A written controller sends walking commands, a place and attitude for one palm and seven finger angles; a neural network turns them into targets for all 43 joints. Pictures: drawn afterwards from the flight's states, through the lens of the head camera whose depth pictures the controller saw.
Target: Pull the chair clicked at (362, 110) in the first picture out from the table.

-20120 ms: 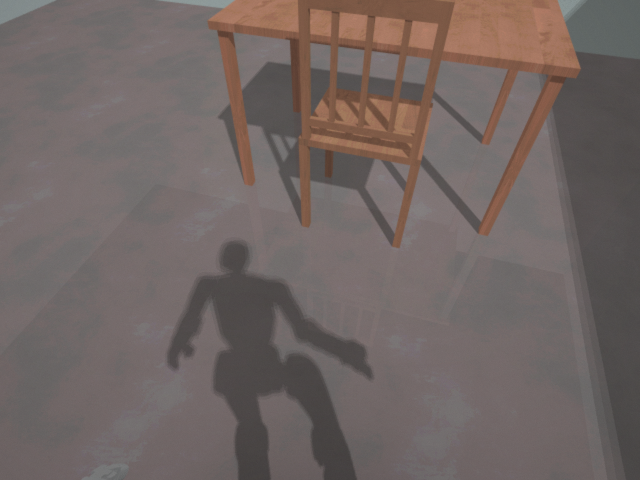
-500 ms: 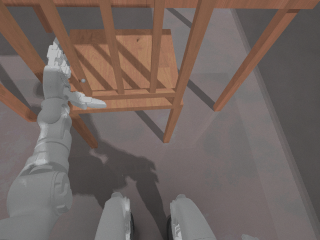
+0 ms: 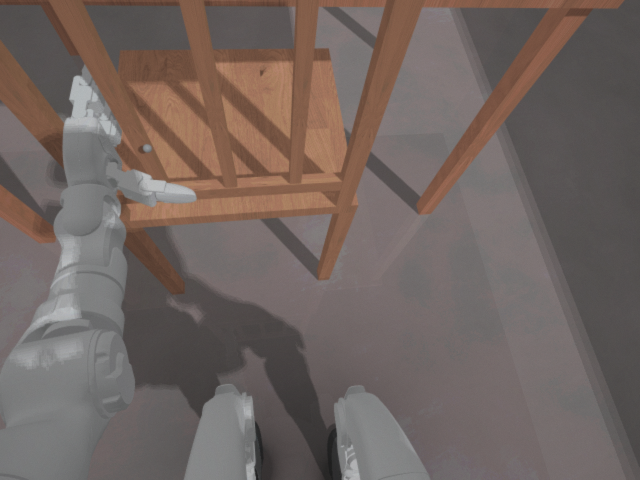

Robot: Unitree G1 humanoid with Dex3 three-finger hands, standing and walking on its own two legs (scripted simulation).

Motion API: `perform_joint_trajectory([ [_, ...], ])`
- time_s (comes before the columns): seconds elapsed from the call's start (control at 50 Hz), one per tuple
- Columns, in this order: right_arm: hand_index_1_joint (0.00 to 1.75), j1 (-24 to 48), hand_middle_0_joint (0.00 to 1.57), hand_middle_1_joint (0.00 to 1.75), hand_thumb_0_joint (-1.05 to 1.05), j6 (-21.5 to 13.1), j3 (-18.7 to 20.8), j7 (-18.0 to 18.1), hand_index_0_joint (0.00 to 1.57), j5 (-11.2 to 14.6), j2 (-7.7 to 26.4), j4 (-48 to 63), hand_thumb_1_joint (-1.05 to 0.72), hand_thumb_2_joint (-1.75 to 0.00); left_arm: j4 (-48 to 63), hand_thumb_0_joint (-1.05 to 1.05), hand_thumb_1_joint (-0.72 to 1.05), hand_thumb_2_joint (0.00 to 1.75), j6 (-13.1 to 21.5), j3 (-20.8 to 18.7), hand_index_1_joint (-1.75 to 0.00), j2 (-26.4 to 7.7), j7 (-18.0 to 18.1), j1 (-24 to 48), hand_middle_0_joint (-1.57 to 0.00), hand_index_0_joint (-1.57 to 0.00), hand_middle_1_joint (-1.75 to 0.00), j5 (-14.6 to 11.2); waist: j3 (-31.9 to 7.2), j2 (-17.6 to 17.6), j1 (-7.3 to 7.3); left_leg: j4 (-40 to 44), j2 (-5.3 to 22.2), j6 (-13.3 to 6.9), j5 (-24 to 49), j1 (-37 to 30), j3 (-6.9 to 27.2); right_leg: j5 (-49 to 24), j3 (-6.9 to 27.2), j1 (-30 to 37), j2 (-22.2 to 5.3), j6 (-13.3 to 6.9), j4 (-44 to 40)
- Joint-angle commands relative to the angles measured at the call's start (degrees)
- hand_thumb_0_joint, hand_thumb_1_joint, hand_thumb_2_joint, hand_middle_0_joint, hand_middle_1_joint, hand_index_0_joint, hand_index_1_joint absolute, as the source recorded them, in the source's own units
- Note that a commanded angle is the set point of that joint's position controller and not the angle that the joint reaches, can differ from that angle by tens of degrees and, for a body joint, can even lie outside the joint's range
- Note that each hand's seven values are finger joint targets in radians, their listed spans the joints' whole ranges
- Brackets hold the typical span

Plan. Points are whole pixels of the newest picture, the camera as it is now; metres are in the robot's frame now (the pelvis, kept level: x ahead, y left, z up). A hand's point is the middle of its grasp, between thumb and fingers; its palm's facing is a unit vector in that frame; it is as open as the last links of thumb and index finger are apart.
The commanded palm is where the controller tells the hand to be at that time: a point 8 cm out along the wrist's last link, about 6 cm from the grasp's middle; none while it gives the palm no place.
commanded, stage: push the fingers through the gap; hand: left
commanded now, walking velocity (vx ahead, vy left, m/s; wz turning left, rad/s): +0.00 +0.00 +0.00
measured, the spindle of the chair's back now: (214, 107) +0.54 +0.09 +0.07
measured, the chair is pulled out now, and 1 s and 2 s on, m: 0.00 0.00 0.04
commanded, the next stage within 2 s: hook a spindle and tug to test in 0.10 s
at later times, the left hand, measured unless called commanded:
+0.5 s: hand (152, 147) +0.51 +0.17 +0.04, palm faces +0.07 -1.00 -0.02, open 15.9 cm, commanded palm +0.48 +0.21 +0.04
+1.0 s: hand (149, 149) +0.50 +0.17 +0.04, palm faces +0.07 -1.00 -0.03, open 6.8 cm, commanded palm +0.47 +0.21 +0.04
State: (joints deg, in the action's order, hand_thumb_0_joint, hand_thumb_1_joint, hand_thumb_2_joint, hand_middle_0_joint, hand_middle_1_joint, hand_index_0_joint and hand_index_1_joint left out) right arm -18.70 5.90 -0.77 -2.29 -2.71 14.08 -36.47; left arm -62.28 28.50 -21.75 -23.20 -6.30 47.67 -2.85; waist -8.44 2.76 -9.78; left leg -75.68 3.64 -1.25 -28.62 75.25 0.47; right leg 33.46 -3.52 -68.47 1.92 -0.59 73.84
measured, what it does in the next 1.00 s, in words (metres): stands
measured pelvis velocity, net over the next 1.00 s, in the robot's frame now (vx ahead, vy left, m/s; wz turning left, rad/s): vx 0.00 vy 0.00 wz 0.00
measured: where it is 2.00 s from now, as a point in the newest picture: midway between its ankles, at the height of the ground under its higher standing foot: outside the picture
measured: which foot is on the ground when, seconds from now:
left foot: down 0.00-1.00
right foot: down 0.00-1.00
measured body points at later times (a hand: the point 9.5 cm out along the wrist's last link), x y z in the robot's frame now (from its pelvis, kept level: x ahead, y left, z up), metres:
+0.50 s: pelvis +0.00 +0.00 +0.00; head +0.16 +0.03 +0.42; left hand +0.50 +0.22 +0.04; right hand +0.04 -0.26 -0.12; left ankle +0.05 +0.11 -0.61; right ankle +0.01 -0.12 -0.61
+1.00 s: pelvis +0.00 +0.00 +0.00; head +0.15 +0.03 +0.42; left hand +0.49 +0.22 +0.04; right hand +0.03 -0.26 -0.12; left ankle +0.05 +0.11 -0.61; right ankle +0.01 -0.12 -0.61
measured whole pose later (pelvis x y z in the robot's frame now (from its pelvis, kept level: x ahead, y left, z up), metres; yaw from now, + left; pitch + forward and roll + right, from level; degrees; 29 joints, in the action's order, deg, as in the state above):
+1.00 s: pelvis +0.00 +0.00 +0.00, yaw +0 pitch +28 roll -4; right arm -17.7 6.3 -0.6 -2.2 -2.7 14.1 -36.5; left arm -62.0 29.1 -20.4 -22.4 -5.2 47.0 -3.3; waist -8.7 2.7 -10.0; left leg -75.6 3.5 -1.3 -28.7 74.7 0.7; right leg 33.4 -3.7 -67.7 1.9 -0.5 73.5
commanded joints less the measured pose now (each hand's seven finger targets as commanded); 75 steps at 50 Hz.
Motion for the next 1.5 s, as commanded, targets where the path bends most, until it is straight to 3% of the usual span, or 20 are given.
perform_joint_trajectory([
  [0.0,0.30,-8.85,0.20,0.30,0.00,-1.07,3.58,0.75,0.20,0.03,10.40,2.54,-0.90,-0.90,13.60,0.00,-0.50,0.30,4.68,-2.01,-0.08,-13.20,-0.39,23.01,-0.06,-0.06,-0.08,-0.99,-31.85,5.71,-0.34,5.95,-1.71,-0.61,20.68,-30.63,3.24,-19.33,1.67,8.68,1.16,-0.98,-10.19],
  [0.08,0.30,-8.49,0.20,0.30,0.00,-1.02,3.58,0.72,0.20,0.13,10.28,2.19,-0.90,-0.90,12.33,0.00,-0.50,0.30,4.37,-0.06,-0.08,-11.13,-0.91,22.93,-0.06,-0.06,-0.08,-0.79,-30.57,6.04,-1.19,5.80,-1.57,-0.58,20.25,-31.14,3.47,-18.48,1.43,6.60,1.13,-0.94,-10.27],
  [0.12,0.30,-8.59,0.20,0.30,0.00,-1.00,3.49,0.82,0.20,0.11,10.52,2.39,-0.90,-0.90,12.11,0.00,-0.50,0.30,4.16,-1.73,-0.08,-13.02,-1.00,22.11,-0.06,-0.06,-0.08,-1.14,-30.49,5.27,-0.48,5.94,-1.68,-0.64,19.75,-29.88,3.33,-18.39,1.55,8.21,1.12,-0.99,-10.40],
  [0.18,0.30,-8.24,0.20,0.30,0.00,-0.91,3.71,0.66,0.20,0.12,10.18,2.76,-0.90,-0.90,15.27,0.00,-0.50,0.30,4.59,0.91,-0.08,-9.85,-1.03,22.53,-0.06,-0.06,-0.08,-1.11,-33.07,8.94,-0.35,6.54,-1.37,-0.06,23.70,-35.87,4.26,-19.39,0.76,5.83,1.01,-1.32,-9.88],
  [0.26,0.30,-8.29,0.20,0.30,0.00,-0.86,3.86,0.64,0.20,0.12,10.27,2.14,-0.90,-0.90,12.86,0.00,-0.50,0.30,3.98,2.86,-0.30,-6.81,-0.08,22.97,-0.13,-0.13,-0.30,-1.37,-29.73,6.09,-1.79,6.91,-1.35,-0.27,21.13,-34.57,4.66,-17.20,0.39,4.13,1.15,-1.13,-10.63],
  [0.34,0.30,-8.13,0.20,0.30,0.00,-0.71,3.61,0.78,0.20,-0.08,10.58,2.09,-0.90,-0.90,10.92,0.00,-0.50,0.30,4.03,0.33,-0.52,-10.27,1.31,23.77,-0.20,-0.20,-0.52,-0.46,-28.53,4.43,-1.45,6.68,-1.63,-0.48,18.18,-30.91,4.09,-15.81,0.91,5.48,1.05,-1.02,-10.83],
  [0.38,0.30,-7.80,0.20,0.30,0.00,-0.73,3.47,0.69,0.20,-0.26,10.39,2.43,-0.90,-0.90,11.87,0.00,-0.50,0.30,4.95,0.17,-0.63,-10.68,1.76,24.63,-0.24,-0.24,-0.63,0.19,-30.10,7.17,-0.99,6.50,-1.59,-0.23,19.35,-32.53,4.23,-15.90,0.88,4.33,0.92,-1.21,-10.06],
  [0.44,0.30,-7.87,0.20,0.30,0.00,-0.59,3.37,0.58,0.20,-0.36,10.28,2.84,-0.90,-0.90,10.83,0.00,-0.50,0.30,5.17,-0.82,-0.79,-11.55,1.77,23.26,-0.29,-0.29,-0.79,0.19,-30.65,4.62,-0.99,5.87,-1.81,-0.51,19.36,-30.09,3.53,-17.50,1.36,7.18,1.13,-0.98,-10.11],
  [0.48,0.30,-7.62,0.20,0.30,0.00,-0.58,3.36,0.40,0.20,-0.26,10.07,2.95,-0.90,-0.90,11.86,0.00,-0.50,0.30,5.54,0.81,-0.90,-9.81,1.46,24.32,-0.32,-0.32,-0.90,0.29,-30.97,7.52,-1.05,6.06,-1.71,-0.30,19.84,-31.92,3.79,-17.15,1.14,5.52,0.99,-1.13,-9.83],
  [0.64,0.30,-8.09,0.20,0.30,0.00,0.07,3.53,0.50,0.20,0.08,10.22,3.33,-0.90,-0.90,12.84,0.00,-0.05,0.49,4.15,-0.45,-1.34,-10.70,1.13,21.56,-0.46,-0.46,-1.34,-0.64,-32.20,4.29,-0.53,6.33,-1.74,-0.53,19.98,-30.44,3.29,-18.99,1.48,9.04,1.14,-0.88,-10.35],
  [0.68,0.30,-8.20,0.20,0.30,0.00,-0.08,3.53,0.49,0.20,0.01,10.10,2.86,-0.90,-0.90,13.45,0.00,0.06,0.54,4.48,0.28,-1.45,-10.02,1.15,23.50,-0.50,-0.50,-1.45,-0.64,-31.55,5.70,-1.02,6.19,-1.70,-0.50,19.89,-31.08,3.32,-18.53,1.42,7.66,1.07,-0.85,-10.35],
  [0.84,0.30,-8.06,0.20,0.30,0.00,-0.38,3.35,0.68,0.20,0.09,10.15,2.53,-0.90,-0.90,12.12,0.00,0.51,0.73,4.95,-0.51,-1.45,-11.33,0.83,22.86,-0.50,-0.50,-1.45,-0.72,-28.85,4.18,-1.11,6.31,-1.85,-0.67,17.30,-28.15,2.90,-17.07,1.82,8.59,1.21,-0.83,-10.96],
  [0.88,0.30,-7.84,0.20,0.30,0.00,-0.57,3.39,0.67,0.20,0.02,10.06,2.61,-0.90,-0.90,13.42,0.00,0.62,0.78,5.58,0.57,-1.45,-10.21,0.65,23.30,-0.50,-0.50,-1.45,-0.65,-30.68,7.51,-0.78,6.55,-1.74,-0.36,18.62,-31.44,3.39,-16.88,1.52,6.82,1.10,-1.08,-10.53],
  [0.98,0.30,-7.86,0.20,0.30,0.00,-0.54,3.52,0.53,0.20,0.02,10.17,2.68,-0.90,-0.90,13.30,0.00,0.90,0.90,5.39,0.31,-1.45,-9.77,0.76,21.67,-0.50,-0.50,-1.45,-1.12,-32.02,6.98,-0.36,6.72,-1.70,-0.22,20.69,-32.98,3.68,-18.35,1.13,7.36,1.15,-1.13,-10.25],
  [1.1,0.30,-7.28,0.20,0.30,0.00,-0.18,3.76,0.29,0.20,0.15,9.96,3.27,-0.90,-0.90,15.51,0.00,0.90,0.90,5.43,1.59,-1.45,-7.70,0.99,18.68,-0.50,-0.50,-1.45,-1.42,-32.28,6.15,-0.13,7.21,-1.54,-0.09,22.59,-34.39,3.60,-20.17,0.95,8.04,1.18,-1.08,-10.39],
  [1.16,0.30,-7.45,0.20,0.30,0.00,-0.09,3.71,0.23,0.20,0.14,10.11,3.65,-0.90,-0.90,16.46,0.00,0.90,0.90,5.42,-0.04,-1.45,-9.39,1.31,16.14,-0.50,-0.50,-1.45,-1.58,-32.14,5.77,0.90,7.55,-1.74,-0.12,22.78,-33.62,3.35,-20.93,1.10,9.82,1.24,-1.21,-10.22],
  [1.2,0.30,-6.75,0.20,0.30,0.00,0.03,3.76,-0.02,0.20,0.29,9.48,4.12,-0.90,-0.90,17.82,0.00,0.90,0.90,5.42,2.41,-1.45,-6.44,1.45,14.46,-0.50,-0.50,-1.45,-1.08,-32.05,6.44,0.85,7.86,-1.65,0.08,23.75,-35.18,3.16,-21.41,1.03,9.26,1.16,-1.16,-10.62],
  [1.3,0.30,-6.79,0.20,0.30,0.00,0.13,4.11,-0.06,0.20,0.36,9.54,4.12,-0.90,-0.90,19.71,0.00,0.90,0.90,5.22,2.81,-1.45,-5.67,1.93,12.70,-0.50,-0.50,-1.45,-1.40,-31.35,4.53,0.57,7.97,-1.65,-0.11,24.58,-34.74,2.90,-23.33,1.18,10.55,1.16,-0.95,-10.83],
  [1.34,0.30,-6.80,0.20,0.30,0.00,0.08,4.18,-0.19,0.20,0.40,9.39,4.63,-0.90,-0.90,21.01,0.00,0.90,0.90,5.06,2.11,-1.45,-6.09,1.95,8.81,-0.50,-0.50,-1.45,-1.55,-32.15,5.17,1.96,8.58,-1.78,0.13,26.12,-35.47,2.73,-24.81,1.13,12.49,1.19,-1.13,-10.88],
  [1.48,0.30,-5.77,0.20,0.30,0.00,-0.59,4.67,-0.46,0.20,0.80,8.78,5.53,-0.90,-0.90,28.31,0.00,0.90,0.90,4.95,5.48,-1.45,-1.35,2.23,1.08,-0.50,-0.50,-1.45,-2.72,-33.63,5.75,2.85,9.51,-1.51,0.55,32.08,-39.56,2.66,-29.12,0.85,14.09,1.01,-1.18,-11.09],
])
